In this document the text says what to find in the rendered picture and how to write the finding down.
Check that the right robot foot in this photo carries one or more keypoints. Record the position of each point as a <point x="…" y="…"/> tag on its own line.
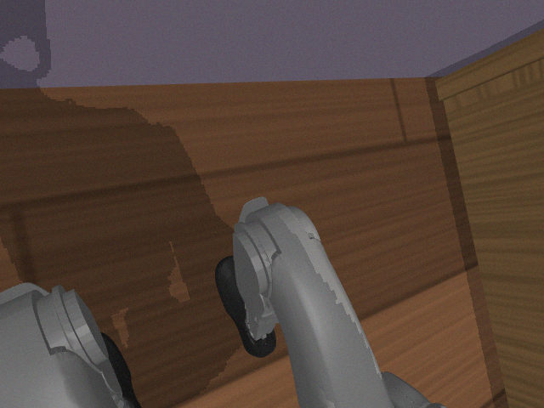
<point x="235" y="307"/>

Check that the bed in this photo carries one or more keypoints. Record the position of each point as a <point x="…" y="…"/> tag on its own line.
<point x="495" y="112"/>

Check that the right robot hand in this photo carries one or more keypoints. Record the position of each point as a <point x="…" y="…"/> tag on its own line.
<point x="402" y="394"/>

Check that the left robot foot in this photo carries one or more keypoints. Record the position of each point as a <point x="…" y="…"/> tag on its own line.
<point x="123" y="374"/>

